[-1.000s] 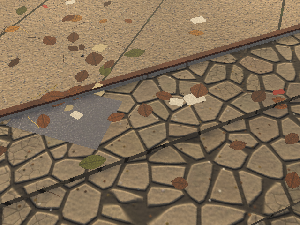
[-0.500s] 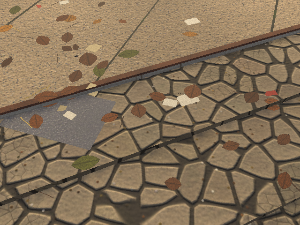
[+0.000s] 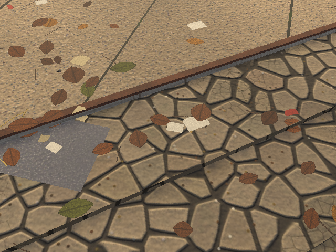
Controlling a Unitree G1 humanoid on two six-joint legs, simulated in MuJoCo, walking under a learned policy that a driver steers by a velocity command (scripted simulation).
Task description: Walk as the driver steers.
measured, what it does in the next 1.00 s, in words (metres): climbs: right foot 0.04 m higher, then left foot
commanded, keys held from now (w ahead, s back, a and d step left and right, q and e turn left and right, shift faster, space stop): w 0.68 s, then w+e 0.32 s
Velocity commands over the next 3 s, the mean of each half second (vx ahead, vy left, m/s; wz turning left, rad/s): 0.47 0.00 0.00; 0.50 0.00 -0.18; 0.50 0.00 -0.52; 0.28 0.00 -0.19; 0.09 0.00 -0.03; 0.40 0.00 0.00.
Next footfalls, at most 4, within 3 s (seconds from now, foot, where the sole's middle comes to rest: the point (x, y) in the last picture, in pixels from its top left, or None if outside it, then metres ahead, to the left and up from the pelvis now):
0.12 right None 0.28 -0.15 -0.74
0.64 left None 0.36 0.08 -0.74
1.14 right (189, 199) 0.69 -0.13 -0.74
1.56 left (163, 133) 1.03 -0.04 -0.71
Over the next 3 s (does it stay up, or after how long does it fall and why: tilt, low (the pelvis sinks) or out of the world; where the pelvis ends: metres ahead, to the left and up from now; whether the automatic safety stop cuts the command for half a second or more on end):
stays up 1.12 -0.26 0.05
